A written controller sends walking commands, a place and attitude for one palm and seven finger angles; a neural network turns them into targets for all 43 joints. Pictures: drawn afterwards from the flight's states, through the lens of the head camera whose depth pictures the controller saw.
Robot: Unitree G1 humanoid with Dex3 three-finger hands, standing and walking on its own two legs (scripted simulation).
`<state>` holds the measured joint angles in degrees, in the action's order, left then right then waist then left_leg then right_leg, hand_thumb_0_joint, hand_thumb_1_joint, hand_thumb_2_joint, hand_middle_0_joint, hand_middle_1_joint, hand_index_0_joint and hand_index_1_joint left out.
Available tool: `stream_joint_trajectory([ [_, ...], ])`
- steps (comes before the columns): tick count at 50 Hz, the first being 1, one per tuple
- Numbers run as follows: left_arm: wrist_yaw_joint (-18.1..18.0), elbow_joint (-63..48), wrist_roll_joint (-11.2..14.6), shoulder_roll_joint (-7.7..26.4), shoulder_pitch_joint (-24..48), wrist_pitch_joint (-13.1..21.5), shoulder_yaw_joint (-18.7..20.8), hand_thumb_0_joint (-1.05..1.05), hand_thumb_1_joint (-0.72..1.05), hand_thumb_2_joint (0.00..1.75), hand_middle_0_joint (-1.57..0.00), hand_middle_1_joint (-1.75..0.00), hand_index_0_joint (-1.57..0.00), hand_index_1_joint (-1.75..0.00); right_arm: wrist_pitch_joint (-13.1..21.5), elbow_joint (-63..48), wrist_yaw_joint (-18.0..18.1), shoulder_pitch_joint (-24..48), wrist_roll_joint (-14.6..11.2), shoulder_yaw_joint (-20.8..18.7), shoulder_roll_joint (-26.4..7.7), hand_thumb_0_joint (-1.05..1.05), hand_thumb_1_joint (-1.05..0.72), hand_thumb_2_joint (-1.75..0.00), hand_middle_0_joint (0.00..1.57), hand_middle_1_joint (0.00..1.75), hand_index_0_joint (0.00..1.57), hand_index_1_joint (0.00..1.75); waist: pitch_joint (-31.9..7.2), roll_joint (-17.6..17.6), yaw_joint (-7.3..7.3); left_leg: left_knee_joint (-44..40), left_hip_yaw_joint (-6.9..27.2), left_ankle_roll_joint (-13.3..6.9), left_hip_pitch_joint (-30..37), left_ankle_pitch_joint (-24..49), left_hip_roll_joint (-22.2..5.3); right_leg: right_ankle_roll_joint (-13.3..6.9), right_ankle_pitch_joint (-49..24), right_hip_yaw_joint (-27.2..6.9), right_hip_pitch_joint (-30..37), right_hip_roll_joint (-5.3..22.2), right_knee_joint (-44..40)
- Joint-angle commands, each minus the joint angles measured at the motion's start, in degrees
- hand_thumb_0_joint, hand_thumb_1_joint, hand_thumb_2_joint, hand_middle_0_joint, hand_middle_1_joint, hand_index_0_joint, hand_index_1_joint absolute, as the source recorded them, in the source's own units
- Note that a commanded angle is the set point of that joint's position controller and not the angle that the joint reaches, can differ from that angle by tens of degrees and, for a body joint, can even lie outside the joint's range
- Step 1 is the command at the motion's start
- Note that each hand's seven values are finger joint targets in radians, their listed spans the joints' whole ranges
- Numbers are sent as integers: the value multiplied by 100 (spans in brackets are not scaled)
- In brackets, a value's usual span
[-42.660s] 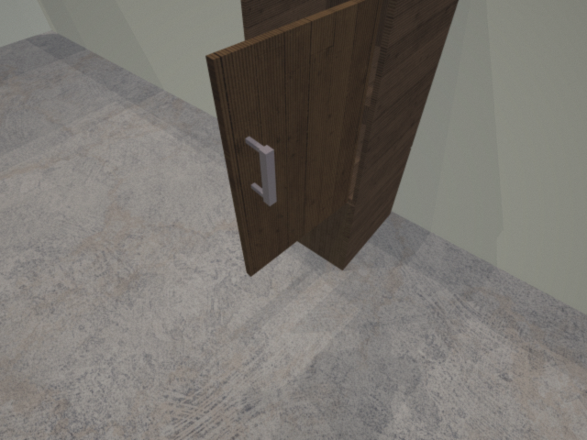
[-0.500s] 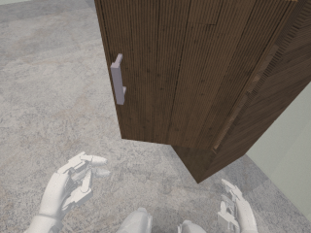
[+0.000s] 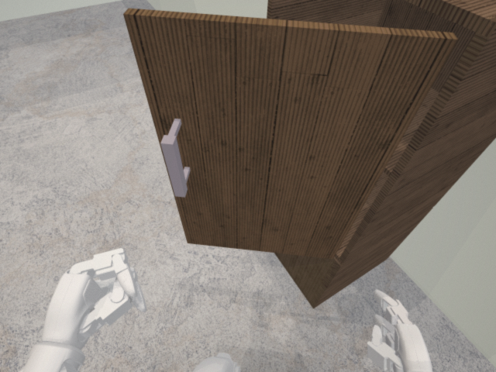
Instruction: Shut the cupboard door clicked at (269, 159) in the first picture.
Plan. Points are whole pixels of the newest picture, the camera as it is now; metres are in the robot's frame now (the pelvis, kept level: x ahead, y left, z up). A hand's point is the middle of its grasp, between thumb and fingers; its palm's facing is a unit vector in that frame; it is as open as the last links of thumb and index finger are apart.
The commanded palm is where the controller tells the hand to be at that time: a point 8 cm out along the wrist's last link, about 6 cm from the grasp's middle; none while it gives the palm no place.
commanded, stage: raise the hand and make a fist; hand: left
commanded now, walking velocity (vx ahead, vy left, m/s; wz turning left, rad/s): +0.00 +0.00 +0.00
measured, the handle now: (178, 159) +0.43 +0.17 +0.09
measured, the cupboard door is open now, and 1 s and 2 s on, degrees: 53 53 53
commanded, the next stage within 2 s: bring the fist close to the handle in 0.70 s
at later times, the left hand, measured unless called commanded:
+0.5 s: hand (123, 281) +0.22 +0.19 +0.09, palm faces -0.03 -1.00 -0.03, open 3.1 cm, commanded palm +0.19 +0.24 +0.10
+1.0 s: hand (132, 276) +0.22 +0.18 +0.09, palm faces -0.03 -1.00 -0.03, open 3.1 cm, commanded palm +0.21 +0.23 +0.10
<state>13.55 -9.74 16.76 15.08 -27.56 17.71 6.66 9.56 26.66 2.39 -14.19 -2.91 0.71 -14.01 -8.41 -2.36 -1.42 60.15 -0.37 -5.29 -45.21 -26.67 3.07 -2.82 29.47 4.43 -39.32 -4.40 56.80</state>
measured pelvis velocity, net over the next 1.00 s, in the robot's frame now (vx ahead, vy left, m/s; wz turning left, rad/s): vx -0.01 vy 0.00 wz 0.01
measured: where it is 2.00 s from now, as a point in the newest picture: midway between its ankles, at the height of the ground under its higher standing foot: outside the picture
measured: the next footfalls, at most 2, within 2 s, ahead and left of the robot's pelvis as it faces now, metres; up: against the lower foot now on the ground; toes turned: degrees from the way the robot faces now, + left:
none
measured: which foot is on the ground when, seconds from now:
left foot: down 0.00-1.00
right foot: down 0.00-1.00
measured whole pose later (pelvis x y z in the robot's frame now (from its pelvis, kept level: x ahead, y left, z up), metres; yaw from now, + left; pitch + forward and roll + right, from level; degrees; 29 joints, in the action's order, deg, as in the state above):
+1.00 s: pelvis -0.01 +0.00 +0.02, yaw +1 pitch +8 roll -3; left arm 12.5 -1.2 15.4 15.1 -15.3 15.0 5.6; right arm 10.4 29.9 2.3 -14.8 -2.7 3.1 -14.8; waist -5.8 -2.8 -0.6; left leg 53.9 -0.2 -5.4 -38.7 -22.8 3.8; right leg -2.6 26.0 4.3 -33.1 -3.7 51.2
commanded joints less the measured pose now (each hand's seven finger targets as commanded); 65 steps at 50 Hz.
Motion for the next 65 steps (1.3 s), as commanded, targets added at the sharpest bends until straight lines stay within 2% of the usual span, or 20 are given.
stream_joint_trajectory([
  [1, 78, -1066, 122, 661, 355, 267, 442, 0, 90, 90, -130, -150, -130, -150, 255, -869, 51, 131, -13, -238, -754, 0, -90, -90, 20, 30, 20, 30, -880, -24, 95, -1105, 619, 401, 1187, 1535, -331, 57, -1728, -352, 454, 189, -857],
  [11, 63, -806, 169, 787, 1060, 104, 511, 0, 90, 90, -130, -150, -130, -150, 259, -806, 56, 198, -44, -116, -785, 0, -90, -90, 20, 30, 20, 30, -616, -70, 122, -1440, 662, 359, 1366, 1116, -342, 47, -1351, -380, 587, 202, -1208],
  [15, 50, -806, 185, 861, 1257, 45, 586, 0, 90, 90, -130, -150, -130, -150, 309, -761, 55, 222, -47, -103, -796, 0, -90, -90, 20, 30, 20, 30, -745, -120, 83, -1570, 663, 363, 1557, 1242, -340, 43, -1445, -366, 774, 222, -1283],
  [17, 40, -586, 177, 916, 1112, 9, 656, 0, 90, 90, -130, -150, -130, -150, 323, -716, 56, 240, -39, -117, -821, 0, -90, -90, 20, 30, 20, 30, -578, 37, 76, -1603, 671, 349, 1523, 1174, -346, 50, -1394, -381, 756, 222, -1351],
  [18, 60, -580, 179, 731, 1054, 7, 518, 0, 90, 90, -130, -150, -130, -150, 329, -730, 47, 255, -48, -108, -791, 0, -90, -90, 20, 30, 20, 30, -566, -40, 73, -1633, 631, 353, 1545, 1163, -336, 55, -1369, -369, 764, 232, -1364],
  [22, 38, -531, 174, 874, 1123, 34, 632, 0, 90, 90, -130, -150, -130, -150, 353, -698, 35, 246, -32, -130, -847, 0, -90, -90, 20, 30, 20, 30, -501, 120, 74, -1666, 657, 350, 1491, 1047, -332, 52, -1266, -402, 797, 237, -1408],
  [26, -30, -717, 119, 832, 1214, 185, 585, 0, 90, 90, -130, -150, -130, -150, 393, -691, 12, 253, -23, -133, -823, 0, -90, -90, 20, 30, 20, 30, -549, -234, 78, -1748, 710, 397, 1672, 1026, -359, 26, -1241, -317, 655, 220, -1315],
  [27, -68, -749, 102, 918, 1226, 220, 650, 0, 90, 90, -130, -150, -130, -150, 395, -650, 12, 233, -4, -148, -843, 0, -90, -90, 20, 30, 20, 30, -568, -78, 97, -1716, 711, 380, 1647, 1047, -361, 31, -1254, -349, 704, 216, -1330],
  [40, -21, -694, 91, 764, 1231, 193, 504, 0, 90, 90, -130, -150, -130, -150, 415, -642, 33, 292, -15, -136, -839, 0, -90, -90, 20, 30, 20, 30, -506, -93, 153, -1812, 787, 386, 1726, 808, -380, 43, -1118, -299, 602, 213, -1363],
  [44, -84, -539, 32, 642, 1832, 168, 281, 0, 90, 90, -130, -150, -130, -150, 423, -560, 50, 281, 2, -103, -865, 0, -90, -90, 20, 30, 20, 30, -304, 2, 287, -1801, 866, 365, 1613, 485, -389, 57, -900, -293, 398, 216, -1366],
  [47, -151, -435, -56, 800, 2183, 149, 352, 0, 90, 90, -130, -150, -130, -150, 406, -496, 73, 275, 16, -117, -891, 0, -90, -90, 20, 30, 20, 30, -456, -19, 275, -1767, 852, 349, 1601, 415, -373, 52, -824, -354, 425, 234, -1367],
  [50, -213, -372, -120, 584, 2430, 82, 148, 0, 90, 90, -130, -150, -130, -150, 392, -508, 53, 307, 6, -96, -832, 0, -90, -90, 20, 30, 20, 30, -657, -255, 220, -1829, 867, 380, 1830, 592, -378, 33, -971, -319, 490, 249, -1324],
  [52, -301, -239, -160, 747, 2377, 19, 303, 0, 90, 90, -130, -150, -130, -150, 351, -483, 51, 275, 12, -107, -863, 0, -90, -90, 20, 30, 20, 30, -769, -44, 180, -1830, 853, 377, 1855, 778, -386, 32, -1095, -316, 617, 237, -1342],
  [53, -299, -236, -176, 518, 2451, -18, 70, 0, 90, 90, -130, -150, -130, -150, 335, -512, 34, 303, 10, -88, -817, 0, -90, -90, 20, 30, 20, 30, -773, -118, 216, -1787, 766, 351, 1875, 910, -355, 49, -1198, -330, 657, 258, -1361],
  [54, -339, -107, -167, 711, 2519, -51, 290, 0, 90, 90, -130, -150, -130, -150, 311, -474, 36, 280, 9, -96, -827, 0, -90, -90, 20, 30, 20, 30, -713, -78, 189, -1780, 750, 366, 1810, 923, -359, 47, -1216, -345, 669, 253, -1381],
  [57, -401, 203, -185, 746, 2791, -88, 366, 0, 90, 90, -130, -150, -130, -150, 223, -430, 28, 289, 24, -88, -849, 0, -90, -90, 20, 30, 20, 30, -610, 174, 201, -1765, 678, 345, 1671, 923, -338, 55, -1179, -387, 742, 250, -1446],
  [58, -404, 174, -192, 629, 2803, -68, 278, 0, 90, 90, -130, -150, -130, -150, 216, -474, 16, 332, 13, -98, -817, 0, -90, -90, 20, 30, 20, 30, -669, 23, 170, -1767, 639, 354, 1752, 1014, -337, 52, -1244, -385, 741, 262, -1433],
  [61, -426, 181, -211, 494, 3070, -33, 122, 0, 90, 90, -130, -150, -130, -150, 195, -461, -3, 304, 11, -98, -815, 0, -90, -90, 20, 30, 20, 30, -758, -160, 210, -1785, 684, 387, 1945, 1110, -363, 43, -1337, -336, 655, 257, -1380],
  [62, -444, 239, -230, 504, 3136, -28, 86, 0, 90, 90, -130, -150, -130, -150, 189, -438, -3, 262, 15, -105, -832, 0, -90, -90, 20, 30, 20, 30, -744, 25, 249, -1747, 676, 365, 1909, 1149, -370, 53, -1375, -368, 706, 248, -1396],
  [65, -512, 367, -299, 384, 3515, -9, -64, 0, 90, 90, -130, -150, -130, -150, 159, -384, -9, 235, 13, -119, -830, 0, -90, -90, 20, 30, 20, 30, -782, -37, 295, -1725, 675, 371, 1962, 1202, -373, 63, -1421, -359, 603, 258, -1366],
])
